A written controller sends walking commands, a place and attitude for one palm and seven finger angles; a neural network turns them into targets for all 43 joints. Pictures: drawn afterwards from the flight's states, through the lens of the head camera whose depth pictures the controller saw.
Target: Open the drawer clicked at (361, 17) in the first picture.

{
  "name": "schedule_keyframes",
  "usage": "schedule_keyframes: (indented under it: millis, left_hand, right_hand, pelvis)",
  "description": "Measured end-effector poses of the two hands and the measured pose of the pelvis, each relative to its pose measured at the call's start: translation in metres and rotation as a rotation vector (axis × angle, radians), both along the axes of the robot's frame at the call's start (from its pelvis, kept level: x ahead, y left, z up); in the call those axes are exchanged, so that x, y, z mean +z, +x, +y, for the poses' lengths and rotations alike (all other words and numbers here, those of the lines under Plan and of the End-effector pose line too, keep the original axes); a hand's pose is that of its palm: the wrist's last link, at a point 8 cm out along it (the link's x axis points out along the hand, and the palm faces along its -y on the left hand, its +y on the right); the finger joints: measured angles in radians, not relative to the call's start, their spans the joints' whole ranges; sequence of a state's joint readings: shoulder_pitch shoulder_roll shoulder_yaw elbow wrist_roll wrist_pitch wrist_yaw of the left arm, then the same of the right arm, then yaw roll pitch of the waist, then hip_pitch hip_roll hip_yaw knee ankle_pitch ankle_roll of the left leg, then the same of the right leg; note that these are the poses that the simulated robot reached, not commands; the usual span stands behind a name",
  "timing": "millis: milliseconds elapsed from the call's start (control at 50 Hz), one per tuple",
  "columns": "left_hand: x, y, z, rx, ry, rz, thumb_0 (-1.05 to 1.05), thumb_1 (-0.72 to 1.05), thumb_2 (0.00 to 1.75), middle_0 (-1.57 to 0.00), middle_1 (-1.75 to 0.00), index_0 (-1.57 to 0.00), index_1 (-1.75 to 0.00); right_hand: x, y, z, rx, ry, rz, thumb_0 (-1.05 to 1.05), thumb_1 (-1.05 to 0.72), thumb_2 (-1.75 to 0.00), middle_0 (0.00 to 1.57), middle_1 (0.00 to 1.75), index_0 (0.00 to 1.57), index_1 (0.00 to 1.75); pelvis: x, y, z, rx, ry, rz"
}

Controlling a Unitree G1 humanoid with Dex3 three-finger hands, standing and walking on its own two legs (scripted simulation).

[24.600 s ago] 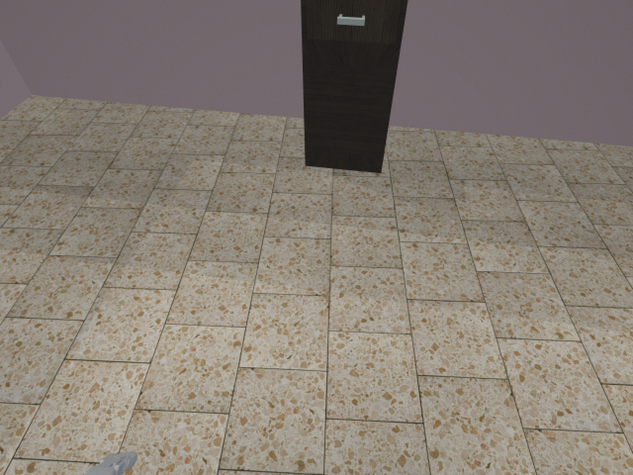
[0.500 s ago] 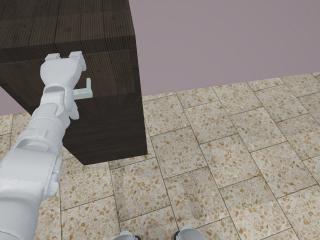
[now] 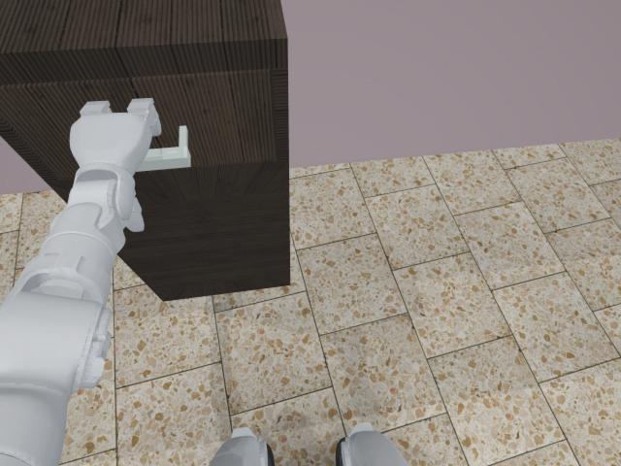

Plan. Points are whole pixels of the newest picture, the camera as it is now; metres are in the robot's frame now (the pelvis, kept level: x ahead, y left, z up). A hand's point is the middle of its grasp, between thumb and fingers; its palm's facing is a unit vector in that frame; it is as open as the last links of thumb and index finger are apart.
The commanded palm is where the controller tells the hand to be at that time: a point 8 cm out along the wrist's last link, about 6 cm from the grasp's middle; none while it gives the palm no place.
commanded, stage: lower the fingers behind the handle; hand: left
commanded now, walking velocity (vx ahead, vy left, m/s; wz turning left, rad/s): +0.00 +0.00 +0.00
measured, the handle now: (152, 147) +0.55 +0.20 +0.02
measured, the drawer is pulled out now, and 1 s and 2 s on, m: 0.00 0.00 0.00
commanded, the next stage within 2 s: lift the fingers back up to retry in 0.96 s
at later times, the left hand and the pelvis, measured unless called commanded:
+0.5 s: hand (132, 169) +0.51 +0.22 +0.02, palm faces -0.03 +0.04 -1.00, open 13.8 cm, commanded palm +0.49 +0.20 +0.03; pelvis -0.01 +0.00 -0.01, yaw +0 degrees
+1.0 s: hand (133, 171) +0.51 +0.22 +0.02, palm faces -0.03 +0.04 -1.00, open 13.8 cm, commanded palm +0.49 +0.20 +0.03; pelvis -0.03 -0.01 -0.03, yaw +0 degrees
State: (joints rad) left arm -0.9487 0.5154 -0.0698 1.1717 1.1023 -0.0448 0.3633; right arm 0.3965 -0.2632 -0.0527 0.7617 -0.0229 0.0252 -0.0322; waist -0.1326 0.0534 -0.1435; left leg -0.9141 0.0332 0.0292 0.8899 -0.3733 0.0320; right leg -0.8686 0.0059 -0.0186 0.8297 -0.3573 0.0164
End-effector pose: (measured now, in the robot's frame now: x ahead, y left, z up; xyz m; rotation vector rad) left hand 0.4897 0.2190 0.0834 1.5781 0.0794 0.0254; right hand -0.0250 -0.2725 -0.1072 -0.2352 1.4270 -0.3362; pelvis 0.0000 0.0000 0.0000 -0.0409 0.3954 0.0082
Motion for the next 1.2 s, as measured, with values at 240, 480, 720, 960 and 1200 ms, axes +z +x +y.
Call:
schedule_keyframes:
  millis: [240, 480, 720, 960, 1200]
  left_hand:
    - [0.0, 0.0, -0.004, 0.043, -0.004, -0.002, 0.0, -0.49, 0.3, -0.33, -1.27, -0.33, -1.24]
    - [-0.004, -0.001, -0.005, 0.034, 0.029, -0.006, 0.0, -0.49, 0.3, -0.28, -1.31, -0.32, -1.23]
    - [-0.008, -0.003, -0.006, 0.044, 0.042, -0.015, 0.0, -0.49, 0.3, -0.22, -1.34, -0.32, -1.2]
    - [-0.006, -0.003, -0.005, 0.042, 0.028, -0.004, 0.0, -0.49, 0.3, -0.22, -1.34, -0.32, -1.2]
    - [-0.005, -0.003, -0.005, 0.042, 0.018, -0.006, 0.0, -0.49, 0.3, -0.24, -1.33, -0.33, -1.21]
  right_hand:
    - [-0.007, 0.026, 0.011, 0.021, 0.037, -0.055, 0.01, -0.9, -0.9, 0.2, 0.3, 0.2, 0.3]
    - [-0.015, 0.018, 0.004, 0.025, 0.02, -0.064, 0.01, -0.9, -0.9, 0.2, 0.3, 0.2, 0.3]
    - [-0.026, -0.005, 0.001, 0.009, 0.023, -0.033, 0.01, -0.9, -0.9, 0.2, 0.3, 0.2, 0.3]
    - [-0.029, -0.013, -0.001, 0.006, 0.015, -0.046, 0.01, -0.9, -0.9, 0.2, 0.3, 0.2, 0.3]
    - [-0.028, -0.01, 0.0, 0.009, 0.014, -0.049, 0.01, -0.9, -0.9, 0.2, 0.3, 0.2, 0.3]
  pelvis:
    - [-0.001, 0.001, 0.002, 0.004, -0.002, -0.006]
    - [-0.012, -0.01, 0.0, 0.0, 0.0, 0.01]
    - [-0.022, -0.02, -0.004, -0.002, 0.002, 0.023]
    - [-0.026, -0.027, -0.006, -0.005, 0.003, 0.029]
    - [-0.025, -0.027, -0.005, -0.003, 0.0, 0.029]
